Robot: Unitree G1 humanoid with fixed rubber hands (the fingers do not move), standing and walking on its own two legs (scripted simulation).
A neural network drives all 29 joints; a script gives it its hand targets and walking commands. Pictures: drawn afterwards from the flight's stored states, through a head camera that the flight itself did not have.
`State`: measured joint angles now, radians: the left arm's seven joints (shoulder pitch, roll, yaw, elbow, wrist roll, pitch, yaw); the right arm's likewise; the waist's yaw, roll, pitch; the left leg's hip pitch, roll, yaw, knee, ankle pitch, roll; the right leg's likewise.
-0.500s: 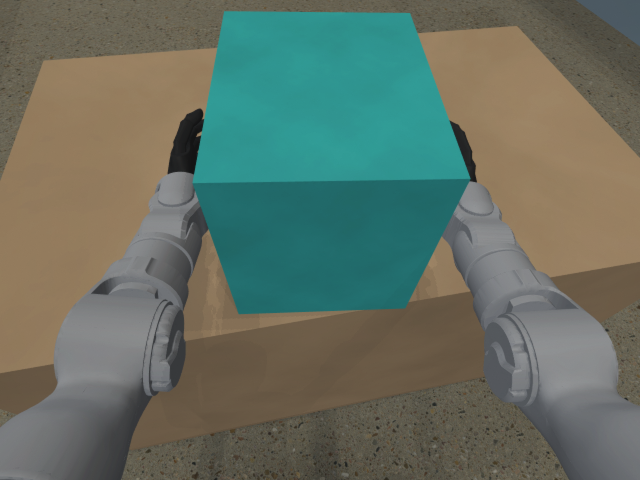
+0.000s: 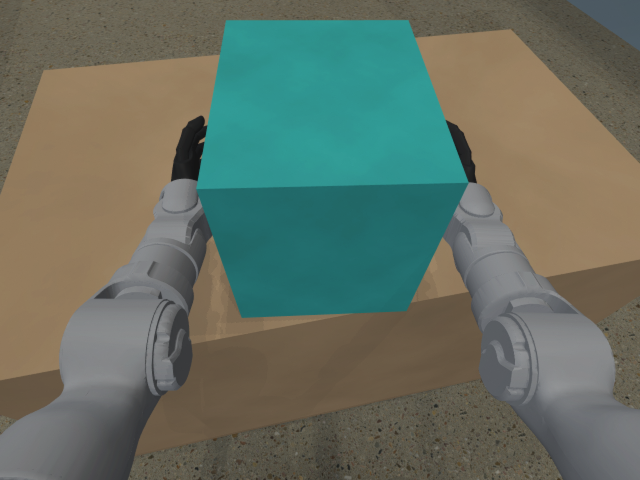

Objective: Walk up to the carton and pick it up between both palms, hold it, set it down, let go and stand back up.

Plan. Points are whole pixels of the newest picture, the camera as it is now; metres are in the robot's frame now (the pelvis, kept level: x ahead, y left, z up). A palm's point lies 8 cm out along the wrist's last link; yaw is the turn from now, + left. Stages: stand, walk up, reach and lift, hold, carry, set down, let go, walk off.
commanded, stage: reach and lift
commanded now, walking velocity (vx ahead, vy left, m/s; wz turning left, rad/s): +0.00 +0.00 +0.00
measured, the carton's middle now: (321, 174) +0.50 +0.02 +0.07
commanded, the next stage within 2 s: none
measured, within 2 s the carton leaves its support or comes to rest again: leaves its support in 0.90 s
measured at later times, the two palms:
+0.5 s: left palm (193, 184) +0.46 +0.18 +0.10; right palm (460, 194) +0.44 -0.16 +0.10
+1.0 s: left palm (195, 189) +0.44 +0.17 +0.11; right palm (471, 199) +0.43 -0.16 +0.10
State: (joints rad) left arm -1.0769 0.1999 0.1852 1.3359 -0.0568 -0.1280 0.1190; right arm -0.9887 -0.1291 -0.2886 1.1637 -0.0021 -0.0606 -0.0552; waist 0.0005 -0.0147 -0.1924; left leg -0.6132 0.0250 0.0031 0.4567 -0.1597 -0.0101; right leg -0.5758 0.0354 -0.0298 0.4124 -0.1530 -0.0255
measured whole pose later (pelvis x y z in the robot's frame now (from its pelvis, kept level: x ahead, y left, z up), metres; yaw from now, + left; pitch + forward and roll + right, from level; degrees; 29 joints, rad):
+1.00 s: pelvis +0.03 +0.00 +0.01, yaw +1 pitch +9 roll +0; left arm -0.82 0.03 0.42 1.04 0.25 -0.15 0.06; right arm -0.73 -0.02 -0.54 1.03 -0.38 -0.34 0.00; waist 0.00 -0.02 -0.11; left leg -0.32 0.02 0.01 0.32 -0.15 -0.01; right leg -0.28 0.02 -0.07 0.28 -0.16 -0.03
